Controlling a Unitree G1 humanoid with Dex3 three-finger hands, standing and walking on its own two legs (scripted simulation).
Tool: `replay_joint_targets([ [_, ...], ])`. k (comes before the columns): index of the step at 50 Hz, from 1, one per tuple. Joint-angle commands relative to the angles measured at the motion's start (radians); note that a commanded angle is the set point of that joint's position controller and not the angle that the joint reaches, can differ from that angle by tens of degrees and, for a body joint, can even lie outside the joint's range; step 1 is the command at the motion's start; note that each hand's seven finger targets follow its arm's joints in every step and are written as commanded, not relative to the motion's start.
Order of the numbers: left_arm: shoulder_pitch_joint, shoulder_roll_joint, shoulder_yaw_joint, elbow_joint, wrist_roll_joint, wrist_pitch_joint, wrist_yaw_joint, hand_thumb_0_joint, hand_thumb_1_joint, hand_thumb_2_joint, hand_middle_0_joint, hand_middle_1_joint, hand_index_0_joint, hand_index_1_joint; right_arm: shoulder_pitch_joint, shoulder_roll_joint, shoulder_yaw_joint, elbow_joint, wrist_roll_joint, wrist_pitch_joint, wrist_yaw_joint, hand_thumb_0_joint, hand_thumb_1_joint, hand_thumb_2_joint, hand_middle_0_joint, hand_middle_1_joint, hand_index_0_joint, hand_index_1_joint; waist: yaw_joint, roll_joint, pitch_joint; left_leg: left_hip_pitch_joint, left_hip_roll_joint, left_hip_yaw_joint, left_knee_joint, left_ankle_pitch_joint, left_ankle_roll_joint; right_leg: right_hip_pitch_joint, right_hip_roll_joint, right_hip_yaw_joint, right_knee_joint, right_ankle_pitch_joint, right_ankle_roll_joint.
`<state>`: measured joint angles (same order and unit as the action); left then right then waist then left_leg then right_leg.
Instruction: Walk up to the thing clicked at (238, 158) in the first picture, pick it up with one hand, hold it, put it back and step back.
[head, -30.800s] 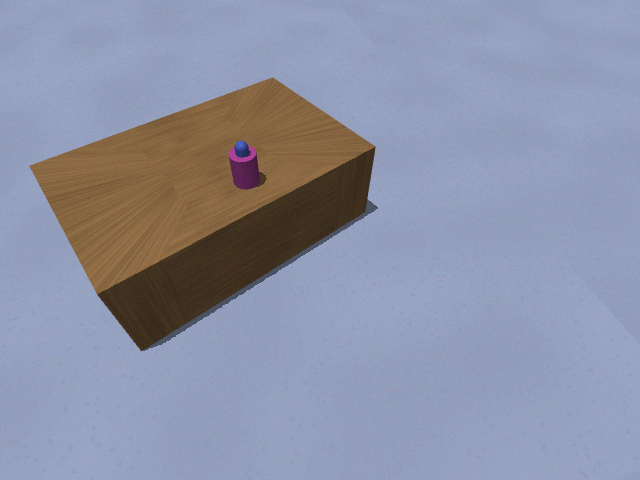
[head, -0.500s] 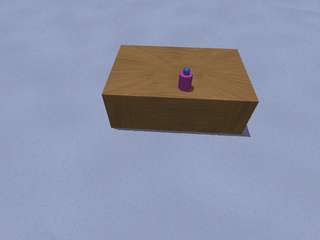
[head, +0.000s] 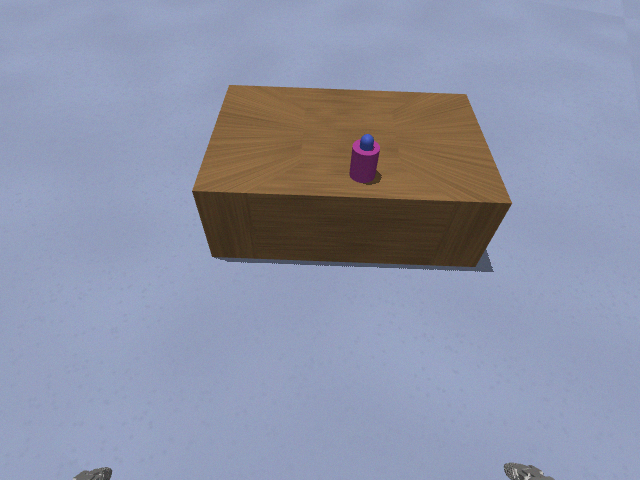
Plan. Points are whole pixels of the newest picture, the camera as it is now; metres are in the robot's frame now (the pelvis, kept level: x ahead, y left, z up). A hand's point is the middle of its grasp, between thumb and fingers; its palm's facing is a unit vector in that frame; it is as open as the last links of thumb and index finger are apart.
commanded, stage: step back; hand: right
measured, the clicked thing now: (365, 155) +1.09 -0.17 -0.33
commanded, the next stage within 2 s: stand in 0.08 s
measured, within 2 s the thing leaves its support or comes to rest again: neither
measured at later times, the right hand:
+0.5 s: hand out of the picture +0.08 -0.27 -0.14, palm faces +0.00 +0.94 -0.34, open 7.4 cm
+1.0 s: hand out of the picture +0.03 -0.27 -0.15, palm faces -0.04 +0.94 -0.32, open 7.4 cm
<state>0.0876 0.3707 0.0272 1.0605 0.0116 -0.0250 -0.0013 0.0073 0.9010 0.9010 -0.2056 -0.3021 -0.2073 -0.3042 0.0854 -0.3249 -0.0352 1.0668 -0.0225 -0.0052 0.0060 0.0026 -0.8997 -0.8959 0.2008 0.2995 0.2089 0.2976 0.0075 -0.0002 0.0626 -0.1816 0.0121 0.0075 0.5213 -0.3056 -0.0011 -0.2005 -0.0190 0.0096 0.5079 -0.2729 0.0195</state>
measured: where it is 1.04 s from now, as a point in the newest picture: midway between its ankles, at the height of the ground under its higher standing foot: outside the picture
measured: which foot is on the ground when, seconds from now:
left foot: down 0.00-1.00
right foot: down 0.00-1.00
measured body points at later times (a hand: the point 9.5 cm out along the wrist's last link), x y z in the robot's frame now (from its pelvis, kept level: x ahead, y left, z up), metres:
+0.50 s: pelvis -0.01 -0.01 +0.01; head -0.01 -0.01 +0.46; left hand +0.08 +0.28 -0.12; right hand +0.08 -0.32 -0.12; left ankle -0.01 +0.12 -0.74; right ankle +0.00 -0.14 -0.74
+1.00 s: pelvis -0.02 -0.02 +0.01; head -0.02 -0.02 +0.46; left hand +0.04 +0.29 -0.12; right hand +0.04 -0.32 -0.13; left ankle -0.01 +0.12 -0.74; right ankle +0.00 -0.14 -0.74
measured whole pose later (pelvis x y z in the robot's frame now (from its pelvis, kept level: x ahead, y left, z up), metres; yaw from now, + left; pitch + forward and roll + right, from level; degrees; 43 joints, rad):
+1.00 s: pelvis -0.02 -0.02 +0.01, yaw +1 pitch -2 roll +0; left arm 0.12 0.35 0.00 1.15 0.01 -0.01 -0.02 0.01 0.90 0.90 -0.21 -0.30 -0.21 -0.30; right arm 0.13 -0.35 0.00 1.15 -0.02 -0.01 0.01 0.00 -0.90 -0.90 0.20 0.30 0.21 0.30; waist -0.01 0.01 0.05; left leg -0.12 0.03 -0.01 0.32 -0.16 -0.03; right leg -0.15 -0.01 -0.01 0.33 -0.15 0.00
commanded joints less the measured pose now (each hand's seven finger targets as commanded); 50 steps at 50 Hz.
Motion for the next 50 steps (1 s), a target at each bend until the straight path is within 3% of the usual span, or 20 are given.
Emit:
replay_joint_targets([
  [1, -0.026, 0.216, 0.038, -0.040, -0.001, -0.026, 0.019, 0.000, 0.900, 0.900, -0.200, -0.300, -0.200, -0.300, -0.041, -0.219, -0.047, -0.053, 0.005, -0.023, -0.013, 0.000, -0.900, -0.900, 0.200, 0.300, 0.200, 0.300, 0.003, -0.019, -0.132, 0.018, 0.095, -0.064, -0.091, 0.302, 0.039, 0.102, -0.106, 0.093, -0.059, 0.356, -0.071],
  [3, -0.034, 0.216, 0.039, -0.040, 0.000, -0.026, 0.021, 0.000, 0.900, 0.900, -0.200, -0.300, -0.200, -0.300, -0.049, -0.217, -0.048, -0.049, 0.005, -0.021, -0.012, 0.000, -0.900, -0.900, 0.200, 0.300, 0.200, 0.300, 0.000, -0.020, -0.140, 0.039, 0.094, -0.050, -0.082, 0.337, 0.038, 0.101, -0.106, 0.088, -0.062, 0.390, -0.068],
  [4, -0.052, 0.188, 0.022, -0.026, -0.011, -0.021, 0.019, 0.000, 0.900, 0.900, -0.200, -0.300, -0.200, -0.300, -0.036, -0.224, -0.035, -0.044, 0.021, -0.027, -0.012, 0.000, -0.900, -0.900, 0.200, 0.300, 0.200, 0.300, -0.017, -0.023, -0.125, 0.069, 0.116, -0.103, -0.142, 0.439, 0.039, 0.095, -0.103, 0.086, -0.076, 0.444, -0.049],
  [5, -0.045, 0.182, 0.020, -0.026, -0.012, -0.020, 0.020, 0.000, 0.900, 0.900, -0.200, -0.300, -0.200, -0.300, -0.051, -0.232, -0.037, -0.039, 0.022, -0.031, -0.011, 0.000, -0.900, -0.900, 0.200, 0.300, 0.200, 0.300, -0.007, -0.013, -0.137, 0.107, 0.123, -0.101, -0.137, 0.484, 0.035, 0.095, -0.104, 0.079, -0.089, 0.460, -0.045],
  [7, -0.053, 0.185, 0.019, -0.020, -0.011, -0.020, 0.021, 0.000, 0.900, 0.900, -0.200, -0.300, -0.200, -0.300, -0.048, -0.237, -0.037, -0.031, 0.022, -0.032, -0.014, 0.000, -0.900, -0.900, 0.200, 0.300, 0.200, 0.300, -0.016, -0.004, -0.156, 0.138, 0.125, -0.091, -0.137, 0.540, 0.031, 0.120, -0.103, 0.073, -0.106, 0.494, -0.040],
  [16, -0.079, 0.195, 0.018, 0.010, -0.003, -0.017, 0.014, 0.000, 0.900, 0.900, -0.200, -0.300, -0.200, -0.300, -0.090, -0.217, -0.020, -0.010, 0.021, -0.026, -0.011, 0.000, -0.900, -0.900, 0.200, 0.300, 0.200, 0.300, -0.011, 0.006, -0.118, 0.122, 0.117, -0.082, -0.229, 0.304, 0.014, 0.129, -0.110, 0.085, -0.204, 0.312, -0.033],
  [24, -0.069, 0.201, 0.019, 0.025, -0.002, -0.020, 0.011, 0.000, 0.900, 0.900, -0.200, -0.300, -0.200, -0.300, -0.071, -0.220, -0.015, 0.009, 0.016, -0.028, -0.008, 0.000, -0.900, -0.900, 0.200, 0.300, 0.200, 0.300, -0.013, 0.000, -0.104, 0.096, 0.115, -0.083, -0.257, 0.227, 0.011, 0.123, -0.113, 0.092, -0.238, 0.259, -0.036],
  [29, -0.055, 0.196, 0.016, 0.033, -0.001, -0.015, 0.006, 0.000, 0.900, 0.900, -0.200, -0.300, -0.200, -0.300, -0.047, -0.233, -0.014, 0.021, 0.013, -0.025, -0.004, 0.000, -0.900, -0.900, 0.200, 0.300, 0.200, 0.300, -0.012, 0.011, -0.046, 0.039, 0.107, -0.092, -0.278, 0.076, 0.011, 0.073, -0.102, 0.099, -0.276, 0.067, -0.031],
  [34, -0.044, 0.195, 0.017, 0.034, -0.002, -0.012, 0.002, 0.000, 0.900, 0.900, -0.200, -0.300, -0.200, -0.300, -0.033, -0.232, -0.010, 0.020, 0.011, -0.029, -0.003, 0.000, -0.900, -0.900, 0.200, 0.300, 0.200, 0.300, -0.008, 0.017, -0.060, 0.037, 0.114, -0.102, -0.283, 0.088, 0.015, 0.075, -0.103, 0.098, -0.259, 0.092, -0.039],
  [36, -0.031, 0.200, 0.017, 0.034, -0.004, -0.013, 0.002, 0.000, 0.900, 0.900, -0.200, -0.300, -0.200, -0.300, -0.033, -0.235, -0.011, 0.019, 0.010, -0.028, -0.003, 0.000, -0.900, -0.900, 0.200, 0.300, 0.200, 0.300, -0.004, 0.005, -0.056, 0.046, 0.110, -0.102, -0.276, 0.078, 0.015, 0.054, -0.102, 0.101, -0.268, 0.043, -0.037],
  [40, -0.033, 0.204, 0.015, 0.027, -0.002, -0.015, 0.003, 0.000, 0.900, 0.900, -0.200, -0.300, -0.200, -0.300, -0.017, -0.235, -0.009, 0.017, 0.012, -0.028, -0.003, 0.000, -0.900, -0.900, 0.200, 0.300, 0.200, 0.300, -0.011, -0.008, -0.079, 0.057, 0.115, -0.103, -0.260, 0.124, 0.019, 0.061, -0.109, 0.107, -0.261, 0.106, -0.039],
  [46, -0.011, 0.197, 0.009, 0.032, -0.006, -0.010, 0.000, 0.000, 0.900, 0.900, -0.200, -0.300, -0.200, -0.300, 0.000, -0.239, -0.002, 0.025, 0.011, -0.029, -0.006, 0.000, -0.900, -0.900, 0.200, 0.300, 0.200, 0.300, -0.005, 0.021, -0.061, 0.018, 0.116, -0.110, -0.277, 0.104, 0.015, 0.076, -0.103, 0.095, -0.245, 0.109, -0.039],
  [50, -0.019, 0.205, 0.010, 0.029, -0.007, -0.011, 0.001, 0.000, 0.900, 0.900, -0.200, -0.300, -0.200, -0.300, -0.001, -0.238, 0.002, 0.021, 0.013, -0.029, -0.006, 0.000, -0.900, -0.900, 0.200, 0.300, 0.200, 0.300, -0.005, 0.004, -0.077, 0.036, 0.115, -0.109, -0.267, 0.145, 0.015, 0.084, -0.109, 0.099, -0.240, 0.132, -0.042],
])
